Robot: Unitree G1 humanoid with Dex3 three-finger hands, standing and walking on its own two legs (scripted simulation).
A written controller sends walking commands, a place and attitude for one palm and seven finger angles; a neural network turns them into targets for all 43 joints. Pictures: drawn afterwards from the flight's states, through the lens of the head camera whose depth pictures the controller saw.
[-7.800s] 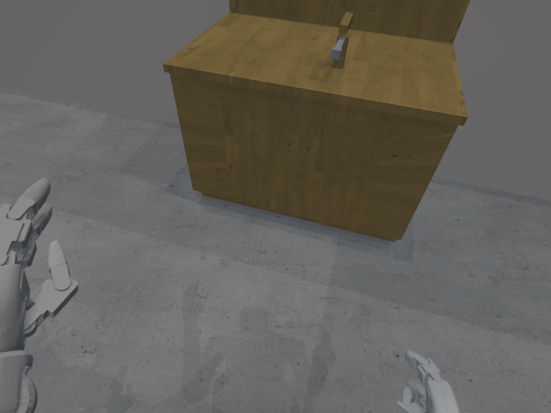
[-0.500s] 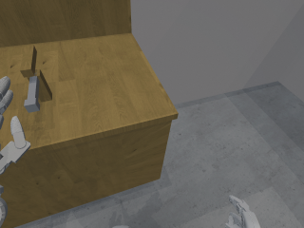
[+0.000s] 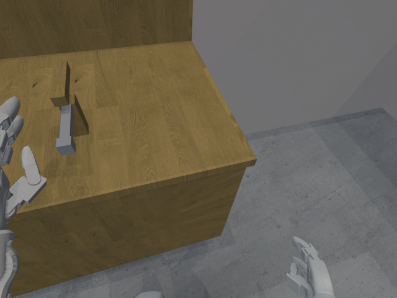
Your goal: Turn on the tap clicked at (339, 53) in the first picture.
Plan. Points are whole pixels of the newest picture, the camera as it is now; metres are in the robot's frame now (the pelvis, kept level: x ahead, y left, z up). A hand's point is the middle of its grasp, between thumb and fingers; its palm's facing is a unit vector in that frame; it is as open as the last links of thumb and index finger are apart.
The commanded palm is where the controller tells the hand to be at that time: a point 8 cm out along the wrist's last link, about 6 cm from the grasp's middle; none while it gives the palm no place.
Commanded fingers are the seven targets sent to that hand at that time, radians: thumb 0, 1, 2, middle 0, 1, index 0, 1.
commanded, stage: come to a stop and stand still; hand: left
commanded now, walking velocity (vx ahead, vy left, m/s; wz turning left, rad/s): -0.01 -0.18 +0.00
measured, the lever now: (66, 145) +0.37 +0.31 +0.07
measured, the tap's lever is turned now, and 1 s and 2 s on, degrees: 0 0 0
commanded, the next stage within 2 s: look again from close up in 1.00 s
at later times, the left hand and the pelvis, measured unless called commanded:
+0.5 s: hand (43, 169) +0.25 +0.26 +0.17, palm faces +0.27 -0.90 -0.35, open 7.4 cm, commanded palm +0.19 +0.31 +0.19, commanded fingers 0.00 0.90 0.90 -0.20 -0.30 -0.20 -0.30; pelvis +0.02 +0.03 +0.01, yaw -2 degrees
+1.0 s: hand (4, 164) +0.25 +0.31 +0.18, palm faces +0.38 -0.86 -0.35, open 7.4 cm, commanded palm +0.19 +0.34 +0.19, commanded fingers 0.00 0.90 0.90 -0.20 -0.30 -0.20 -0.30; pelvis +0.03 +0.06 +0.02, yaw +0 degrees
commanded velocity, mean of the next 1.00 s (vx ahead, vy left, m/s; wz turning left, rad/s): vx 0.00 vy -0.01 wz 0.00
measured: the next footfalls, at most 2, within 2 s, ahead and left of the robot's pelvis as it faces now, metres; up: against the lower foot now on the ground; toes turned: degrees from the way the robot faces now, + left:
none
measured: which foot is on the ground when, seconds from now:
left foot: down 0.00-1.00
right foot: down 0.00-1.00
